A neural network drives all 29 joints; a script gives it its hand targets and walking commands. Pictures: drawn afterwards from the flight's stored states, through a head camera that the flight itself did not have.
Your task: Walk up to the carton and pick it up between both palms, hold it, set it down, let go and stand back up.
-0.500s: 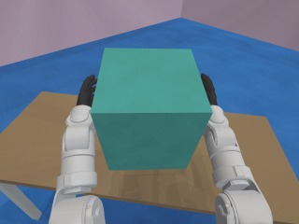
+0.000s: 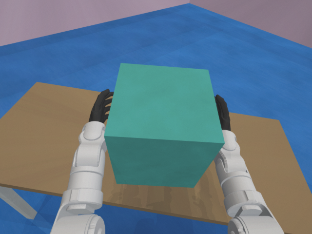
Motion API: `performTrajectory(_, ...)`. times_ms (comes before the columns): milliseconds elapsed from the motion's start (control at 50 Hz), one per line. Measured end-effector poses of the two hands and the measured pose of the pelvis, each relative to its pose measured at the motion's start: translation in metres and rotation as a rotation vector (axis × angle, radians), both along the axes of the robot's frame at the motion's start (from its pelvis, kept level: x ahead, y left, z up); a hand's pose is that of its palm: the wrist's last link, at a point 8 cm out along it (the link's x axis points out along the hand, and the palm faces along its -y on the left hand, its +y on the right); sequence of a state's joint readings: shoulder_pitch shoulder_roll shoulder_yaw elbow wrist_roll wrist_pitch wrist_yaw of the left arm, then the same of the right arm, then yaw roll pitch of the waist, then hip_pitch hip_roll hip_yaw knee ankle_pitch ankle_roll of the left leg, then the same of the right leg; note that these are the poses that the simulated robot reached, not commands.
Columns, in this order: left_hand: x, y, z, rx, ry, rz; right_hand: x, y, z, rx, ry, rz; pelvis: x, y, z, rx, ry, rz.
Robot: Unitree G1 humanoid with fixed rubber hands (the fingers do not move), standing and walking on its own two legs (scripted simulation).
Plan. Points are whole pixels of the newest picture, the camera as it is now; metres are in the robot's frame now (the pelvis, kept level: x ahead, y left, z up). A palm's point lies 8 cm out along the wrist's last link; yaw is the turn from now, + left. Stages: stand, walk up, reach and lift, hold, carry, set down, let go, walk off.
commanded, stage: set down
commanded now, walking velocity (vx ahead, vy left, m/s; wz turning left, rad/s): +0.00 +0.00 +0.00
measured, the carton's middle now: (159, 129) +0.36 -0.02 +0.08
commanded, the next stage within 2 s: none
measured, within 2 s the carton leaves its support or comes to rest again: neither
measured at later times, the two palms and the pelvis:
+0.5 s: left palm (104, 123) +0.38 +0.12 +0.09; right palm (222, 135) +0.34 -0.19 +0.10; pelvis +0.00 +0.01 +0.00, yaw +0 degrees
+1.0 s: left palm (110, 128) +0.40 +0.11 +0.05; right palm (219, 142) +0.34 -0.20 +0.06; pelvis +0.01 +0.00 +0.00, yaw -1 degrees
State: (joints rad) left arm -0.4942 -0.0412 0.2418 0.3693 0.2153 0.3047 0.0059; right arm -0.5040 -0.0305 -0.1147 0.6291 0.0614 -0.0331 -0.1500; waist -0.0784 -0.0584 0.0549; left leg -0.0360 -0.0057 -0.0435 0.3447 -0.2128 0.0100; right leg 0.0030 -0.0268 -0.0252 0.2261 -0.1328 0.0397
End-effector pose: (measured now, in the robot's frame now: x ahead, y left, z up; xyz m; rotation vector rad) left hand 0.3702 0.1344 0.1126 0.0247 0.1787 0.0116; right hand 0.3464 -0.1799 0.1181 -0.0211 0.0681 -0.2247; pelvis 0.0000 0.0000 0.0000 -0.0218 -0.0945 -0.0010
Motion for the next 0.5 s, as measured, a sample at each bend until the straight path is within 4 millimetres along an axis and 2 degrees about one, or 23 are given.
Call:
performTrajectory(220,0.004,-0.003,-0.007,0.008,0.021,-0.019,-0.002,-0.003,-0.008,0.003,0.021,-0.017,0.004,0.003,0.0,-0.002,-0.006,0.0)
performTrajectory(500,0.008,-0.011,-0.021,0.005,0.052,-0.063,-0.011,-0.009,-0.023,0.014,0.05,-0.065,-0.003,0.006,0.0,0.001,0.03,-0.005)
